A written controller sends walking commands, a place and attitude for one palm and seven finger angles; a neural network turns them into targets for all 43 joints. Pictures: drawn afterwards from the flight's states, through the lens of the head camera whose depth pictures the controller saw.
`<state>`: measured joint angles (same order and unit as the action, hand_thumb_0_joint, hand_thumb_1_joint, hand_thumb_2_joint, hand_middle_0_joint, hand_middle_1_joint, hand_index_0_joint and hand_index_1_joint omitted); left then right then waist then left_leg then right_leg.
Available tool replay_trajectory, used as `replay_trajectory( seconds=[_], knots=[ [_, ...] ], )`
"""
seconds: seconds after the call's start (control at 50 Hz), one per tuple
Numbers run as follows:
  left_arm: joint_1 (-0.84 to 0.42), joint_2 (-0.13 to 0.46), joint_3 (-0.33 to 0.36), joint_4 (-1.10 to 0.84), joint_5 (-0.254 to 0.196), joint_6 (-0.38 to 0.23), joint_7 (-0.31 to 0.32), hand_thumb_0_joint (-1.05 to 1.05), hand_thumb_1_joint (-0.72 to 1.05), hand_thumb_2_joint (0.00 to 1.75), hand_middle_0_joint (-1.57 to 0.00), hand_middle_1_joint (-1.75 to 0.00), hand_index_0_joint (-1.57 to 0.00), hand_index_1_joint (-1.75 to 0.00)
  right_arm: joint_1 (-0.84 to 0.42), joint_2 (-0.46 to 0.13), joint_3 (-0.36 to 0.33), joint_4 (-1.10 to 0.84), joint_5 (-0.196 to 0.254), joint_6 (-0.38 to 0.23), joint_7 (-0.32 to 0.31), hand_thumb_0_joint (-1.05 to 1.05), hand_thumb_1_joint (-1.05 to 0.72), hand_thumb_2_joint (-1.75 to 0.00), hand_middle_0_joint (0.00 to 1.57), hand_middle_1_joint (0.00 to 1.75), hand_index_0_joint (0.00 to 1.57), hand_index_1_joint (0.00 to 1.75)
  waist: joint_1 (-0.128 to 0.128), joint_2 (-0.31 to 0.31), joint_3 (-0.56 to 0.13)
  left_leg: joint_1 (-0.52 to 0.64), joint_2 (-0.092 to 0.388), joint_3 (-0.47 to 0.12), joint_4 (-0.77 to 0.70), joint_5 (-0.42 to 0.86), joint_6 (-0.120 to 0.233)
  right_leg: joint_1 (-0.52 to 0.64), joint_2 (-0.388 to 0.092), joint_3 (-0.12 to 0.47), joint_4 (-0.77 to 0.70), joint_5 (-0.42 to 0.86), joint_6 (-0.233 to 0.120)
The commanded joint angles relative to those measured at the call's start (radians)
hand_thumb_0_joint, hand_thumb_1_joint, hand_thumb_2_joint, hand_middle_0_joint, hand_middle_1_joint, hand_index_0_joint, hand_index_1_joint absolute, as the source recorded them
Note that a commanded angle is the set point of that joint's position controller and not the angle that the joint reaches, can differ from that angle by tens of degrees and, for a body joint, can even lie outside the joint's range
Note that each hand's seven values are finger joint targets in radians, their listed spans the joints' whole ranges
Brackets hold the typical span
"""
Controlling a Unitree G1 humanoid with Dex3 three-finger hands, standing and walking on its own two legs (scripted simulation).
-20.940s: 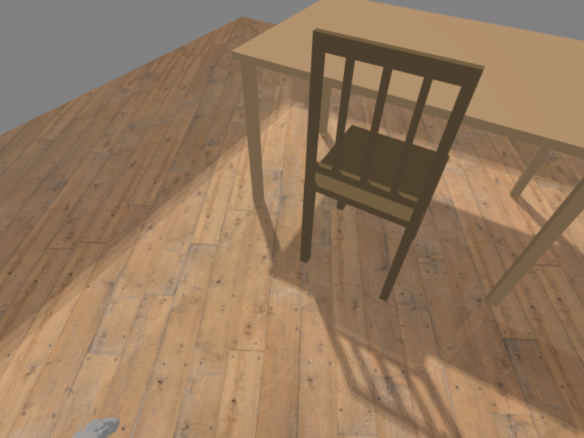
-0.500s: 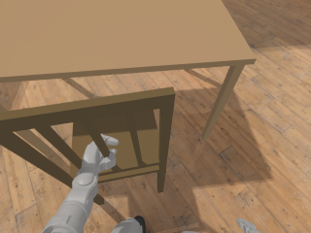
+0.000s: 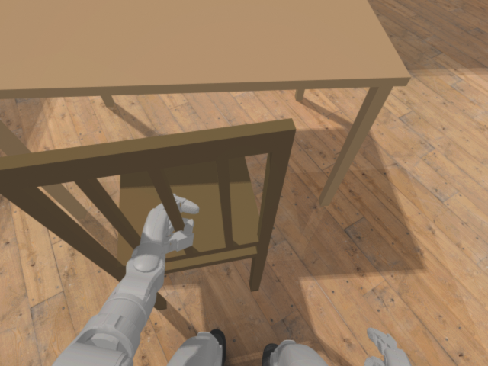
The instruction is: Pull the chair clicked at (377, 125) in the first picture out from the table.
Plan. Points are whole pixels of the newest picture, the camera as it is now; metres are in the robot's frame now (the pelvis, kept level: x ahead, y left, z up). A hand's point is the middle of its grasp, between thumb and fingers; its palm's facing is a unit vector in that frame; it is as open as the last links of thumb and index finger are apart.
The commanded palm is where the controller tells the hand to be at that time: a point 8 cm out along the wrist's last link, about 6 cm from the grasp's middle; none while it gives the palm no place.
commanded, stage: step backward, pulling the chair out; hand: left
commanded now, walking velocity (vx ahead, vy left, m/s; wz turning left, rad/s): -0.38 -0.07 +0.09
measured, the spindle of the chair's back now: (176, 218) +0.36 +0.14 -0.04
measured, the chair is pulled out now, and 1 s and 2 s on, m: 0.19 0.29 0.41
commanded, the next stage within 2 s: none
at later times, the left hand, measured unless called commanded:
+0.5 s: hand (182, 264) +0.28 +0.12 -0.06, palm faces -0.04 -0.99 -0.16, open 5.1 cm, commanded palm +0.26 +0.17 -0.06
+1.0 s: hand (174, 291) +0.23 +0.13 -0.06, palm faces +0.02 -0.98 -0.18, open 5.0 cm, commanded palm +0.21 +0.18 -0.06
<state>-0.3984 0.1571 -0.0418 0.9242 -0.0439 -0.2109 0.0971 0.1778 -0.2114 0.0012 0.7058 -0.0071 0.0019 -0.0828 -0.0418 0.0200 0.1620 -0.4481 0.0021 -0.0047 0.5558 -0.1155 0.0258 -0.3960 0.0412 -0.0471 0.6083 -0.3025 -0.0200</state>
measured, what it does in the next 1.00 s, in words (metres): steps on the spot: left foot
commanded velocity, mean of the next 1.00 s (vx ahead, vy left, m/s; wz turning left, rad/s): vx -0.38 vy -0.05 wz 0.02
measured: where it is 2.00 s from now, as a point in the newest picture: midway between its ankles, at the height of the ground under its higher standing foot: outside the picture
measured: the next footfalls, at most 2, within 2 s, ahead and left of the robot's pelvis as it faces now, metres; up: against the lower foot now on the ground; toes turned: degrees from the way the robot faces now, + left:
left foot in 0.44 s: -0.08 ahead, +0.18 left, +0.00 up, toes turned +7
right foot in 1.22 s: -0.04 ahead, -0.11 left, +0.00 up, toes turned +0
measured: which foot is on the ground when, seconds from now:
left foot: down 0.00-0.14, up 0.16-0.42, down 0.44-1.00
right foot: down 0.00-1.00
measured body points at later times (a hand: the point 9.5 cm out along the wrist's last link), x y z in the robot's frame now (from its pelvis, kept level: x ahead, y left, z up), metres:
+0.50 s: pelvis -0.05 +0.01 +0.00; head +0.04 +0.01 +0.44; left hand +0.28 +0.17 -0.05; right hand +0.09 -0.26 -0.12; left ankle -0.12 +0.18 -0.73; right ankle +0.07 -0.10 -0.72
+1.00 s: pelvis -0.09 +0.01 -0.01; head -0.02 -0.01 +0.44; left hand +0.23 +0.18 -0.05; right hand +0.00 -0.24 -0.15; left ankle -0.13 +0.16 -0.71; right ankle +0.04 -0.10 -0.73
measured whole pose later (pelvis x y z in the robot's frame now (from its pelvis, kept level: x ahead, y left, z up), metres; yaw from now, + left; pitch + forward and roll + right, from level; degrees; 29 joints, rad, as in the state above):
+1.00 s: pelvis -0.09 +0.01 -0.01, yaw +5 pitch +1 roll +1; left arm -0.39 0.10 -0.03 0.92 -0.02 -0.24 0.11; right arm 0.23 -0.22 -0.04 0.77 0.01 0.03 -0.09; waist -0.06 0.03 0.13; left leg -0.35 0.06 -0.01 0.77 -0.49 -0.04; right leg -0.51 -0.05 -0.09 0.57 -0.09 -0.02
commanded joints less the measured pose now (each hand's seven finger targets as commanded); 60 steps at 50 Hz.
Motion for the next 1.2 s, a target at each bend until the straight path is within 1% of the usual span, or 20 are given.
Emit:
replay_trajectory(
  seconds=[0.0, 0.06, 0.12, 0.14, 0.22, 0.34, 0.38, 0.44, 0.48, 0.58, 0.64, 0.7, 0.76, 0.84, 0.9, 0.98, 1.02, 1.08, 1.12, 1.18],
  knots=[
    [-0.166, 0.104, 0.017, -0.246, 0.027, -0.074, -0.001, 0.0, 0.9, 0.9, -0.5, -1.45, -0.5, -1.45, 0.039, -0.167, -0.061, -0.102, 0.007, -0.033, -0.008, 0.0, -0.9, -0.9, 0.2, 0.3, 0.2, 0.3, -0.008, 0.135, -0.449, 0.206, 0.26, -0.279, -0.093, 0.232, 0.095, 0.193, -0.063, 0.094, -0.061, 0.031, -0.01],
    [-0.103, 0.137, 0.052, -0.29, 0.016, -0.067, -0.001, 0.0, 0.9, 0.9, -0.5, -1.45, -0.5, -1.45, 0.009, -0.159, -0.061, -0.126, 0.017, -0.037, -0.016, 0.0, -0.9, -0.9, 0.2, 0.3, 0.2, 0.3, 0.003, 0.075, -0.42, 0.006, 0.196, -0.221, -0.063, -0.028, 0.054, 0.299, -0.137, 0.171, -0.111, 0.083, -0.041],
    [-0.088, 0.186, 0.081, -0.296, 0.016, -0.063, 0.029, 0.0, 0.9, 0.9, -0.5, -1.45, -0.5, -1.45, -0.014, -0.152, -0.065, -0.121, 0.03, -0.037, -0.016, 0.0, -0.9, -0.9, 0.2, 0.3, 0.2, 0.3, 0.02, -0.129, -0.397, 0.033, -0.006, -0.051, 0.383, -0.348, -0.052, 0.083, -0.426, 0.431, -0.392, -0.256, -0.143],
    [-0.074, 0.178, 0.085, -0.266, 0.013, -0.036, 0.04, 0.0, 0.9, 0.9, -0.5, -1.45, -0.5, -1.45, -0.038, -0.165, -0.07, -0.107, 0.029, -0.031, -0.016, 0.0, -0.9, -0.9, 0.2, 0.3, 0.2, 0.3, 0.036, -0.13, -0.384, 0.015, -0.016, -0.097, 0.562, -0.391, -0.058, 0.04, -0.464, 0.442, -0.413, -0.201, -0.17],
    [-0.095, 0.161, 0.092, -0.276, 0.022, -0.032, 0.041, 0.0, 0.9, 0.9, -0.5, -1.45, -0.5, -1.45, -0.045, -0.132, -0.03, -0.087, 0.017, -0.044, -0.012, 0.0, -0.9, -0.9, 0.2, 0.3, 0.2, 0.3, 0.017, -0.06, -0.429, -0.046, 0.015, -0.12, 0.476, -0.37, -0.065, 0.249, -0.399, 0.247, -0.229, 0.268, -0.141],
    [-0.166, 0.092, 0.03, -0.208, 0.013, -0.01, 0.036, 0.0, 0.9, 0.9, -0.5, -1.45, -0.5, -1.45, 0.035, -0.151, -0.04, -0.046, 0.024, -0.043, -0.042, 0.0, -0.9, -0.9, 0.2, 0.3, 0.2, 0.3, 0.016, -0.19, -0.43, 0.086, 0.028, -0.026, 0.032, -0.313, -0.058, 0.331, -0.35, 0.191, -0.211, 0.42, -0.083],
    [-0.195, 0.065, -0.004, -0.223, 0.012, -0.011, 0.03, 0.0, 0.9, 0.9, -0.5, -1.45, -0.5, -1.45, 0.068, -0.154, -0.045, -0.046, 0.024, -0.033, -0.051, 0.0, -0.9, -0.9, 0.2, 0.3, 0.2, 0.3, -0.001, -0.177, -0.461, 0.18, 0.071, -0.002, -0.166, -0.105, -0.046, 0.345, -0.297, 0.118, -0.123, 0.452, -0.028],
    [-0.223, 0.019, -0.051, -0.262, 0.015, -0.019, 0.01, 0.0, 0.9, 0.9, -0.5, -1.45, -0.5, -1.45, 0.063, -0.189, -0.077, -0.096, 0.022, -0.005, -0.046, 0.0, -0.9, -0.9, 0.2, 0.3, 0.2, 0.3, 0.001, 0.024, -0.463, 0.306, 0.224, -0.096, -0.127, 0.359, 0.01, 0.223, -0.139, 0.026, -0.008, 0.46, 0.038],
    [-0.291, 0.005, -0.07, -0.338, 0.036, -0.04, -0.002, 0.0, 0.9, 0.9, -0.5, -1.45, -0.5, -1.45, 0.052, -0.152, -0.071, -0.118, 0.015, 0.003, -0.036, 0.0, -0.9, -0.9, 0.2, 0.3, 0.2, 0.3, -0.024, 0.088, -0.49, 0.319, 0.194, -0.014, -0.048, 0.5, -0.021, 0.264, -0.159, 0.011, 0.001, 0.638, 0.025],
    [-0.143, 0.032, -0.019, -0.329, 0.038, -0.043, -0.004, 0.0, 0.9, 0.9, -0.5, -1.45, -0.5, -1.45, 0.036, -0.147, -0.079, -0.152, 0.017, 0.031, -0.019, 0.0, -0.9, -0.9, 0.2, 0.3, 0.2, 0.3, -0.011, -0.029, -0.516, 0.164, 0.154, -0.002, 0.027, 0.176, -0.061, 0.352, -0.218, 0.075, -0.041, 0.685, -0.034],
    [-0.099, 0.059, 0.006, -0.331, 0.035, -0.044, -0.002, 0.0, 0.9, 0.9, -0.5, -1.45, -0.5, -1.45, 0.031, -0.144, -0.073, -0.148, 0.018, 0.032, -0.023, 0.0, -0.9, -0.9, 0.2, 0.3, 0.2, 0.3, -0.007, -0.094, -0.489, 0.122, 0.101, 0.019, 0.011, -0.163, -0.06, 0.289, -0.242, 0.1, -0.117, 0.48, -0.038],
    [-0.092, 0.045, -0.002, -0.338, 0.049, -0.053, 0.005, 0.0, 0.9, 0.9, -0.5, -1.45, -0.5, -1.45, 0.025, -0.144, -0.067, -0.154, 0.005, 0.025, -0.024, 0.0, -0.9, -0.9, 0.2, 0.3, 0.2, 0.3, 0.003, 0.049, -0.414, 0.092, 0.141, -0.009, -0.13, -0.182, -0.02, 0.2, -0.156, 0.046, -0.085, 0.149, 0.02],
    [-0.148, 0.041, -0.002, -0.346, 0.058, -0.057, 0.009, 0.0, 0.9, 0.9, -0.5, -1.45, -0.5, -1.45, -0.001, -0.134, -0.06, -0.148, -0.007, 0.017, -0.026, 0.0, -0.9, -0.9, 0.2, 0.3, 0.2, 0.3, 0.016, 0.192, -0.332, -0.01, 0.27, -0.088, -0.168, 0.036, 0.027, 0.218, -0.085, -0.011, 0.118, 0.139, 0.035],
    [-0.252, 0.056, -0.003, -0.3, 0.057, -0.069, 0.011, 0.0, 0.9, 0.9, -0.5, -1.45, -0.5, -1.45, 0.065, -0.136, -0.078, -0.096, 0.005, -0.007, -0.027, 0.0, -0.9, -0.9, 0.2, 0.3, 0.2, 0.3, -0.011, 0.026, -0.349, 0.073, 0.193, -0.015, 0.003, 0.064, -0.025, 0.224, -0.157, 0.073, -0.025, 0.409, -0.013],
    [-0.242, 0.097, 0.031, -0.176, 0.047, -0.077, 0.017, 0.0, 0.9, 0.9, -0.5, -1.45, -0.5, -1.45, 0.106, -0.123, -0.084, -0.045, 0.021, -0.014, -0.025, 0.0, -0.9, -0.9, 0.2, 0.3, 0.2, 0.3, -0.006, -0.253, -0.405, 0.117, 0.032, 0.052, 0.204, -0.39, -0.058, 0.145, -0.318, 0.227, -0.291, 0.155, -0.061],
    [-0.21, 0.083, 0.04, -0.101, 0.055, -0.067, 0.024, 0.0, 0.9, 0.9, -0.5, -1.45, -0.5, -1.45, 0.084, -0.121, -0.062, -0.032, 0.019, -0.025, -0.017, 0.0, -0.9, -0.9, 0.2, 0.3, 0.2, 0.3, 0.018, -0.207, -0.433, 0.115, 0.04, -0.012, 0.217, -0.4, -0.043, 0.192, -0.341, 0.191, -0.312, 0.09, -0.067],
    [-0.191, 0.062, 0.031, -0.108, 0.043, -0.072, 0.018, 0.0, 0.9, 0.9, -0.5, -1.45, -0.5, -1.45, 0.084, -0.13, -0.055, -0.045, 0.024, -0.023, -0.018, 0.0, -0.9, -0.9, 0.2, 0.3, 0.2, 0.3, 0.008, -0.203, -0.456, 0.162, 0.053, 0.009, 0.028, -0.332, -0.043, 0.214, -0.305, 0.13, -0.26, 0.144, -0.037],
    [-0.142, 0.027, -0.003, -0.202, 0.026, -0.078, 0.008, 0.0, 0.9, 0.9, -0.5, -1.45, -0.5, -1.45, 0.056, -0.186, -0.074, -0.108, 0.017, -0.004, -0.026, 0.0, -0.9, -0.9, 0.2, 0.3, 0.2, 0.3, 0.014, 0.178, -0.404, 0.088, 0.262, -0.214, -0.232, -0.059, 0.069, 0.189, -0.108, 0.016, 0.065, 0.114, 0.04],
    [-0.201, 0.049, 0.002, -0.311, 0.038, -0.075, -0.002, 0.0, 0.9, 0.9, -0.5, -1.45, -0.5, -1.45, -0.015, -0.144, -0.057, -0.137, -0.002, 0.002, -0.01, 0.0, -0.9, -0.9, 0.2, 0.3, 0.2, 0.3, 0.034, 0.316, -0.313, -0.048, 0.34, -0.199, -0.224, 0.103, 0.101, 0.21, -0.104, 0.023, 0.24, -0.034, 0.018],
    [-0.188, 0.016, 0.0, -0.318, 0.034, -0.063, -0.003, 0.0, 0.9, 0.9, -0.5, -1.45, -0.5, -1.45, 0.059, -0.149, -0.084, -0.118, 0.01, -0.004, 0.008, 0.0, -0.9, -0.9, 0.2, 0.3, 0.2, 0.3, 0.013, 0.123, -0.364, 0.256, 0.298, -0.143, 0.015, 0.519, 0.049, 0.187, -0.103, 0.047, -0.031, 0.205, -0.009]
  ],
)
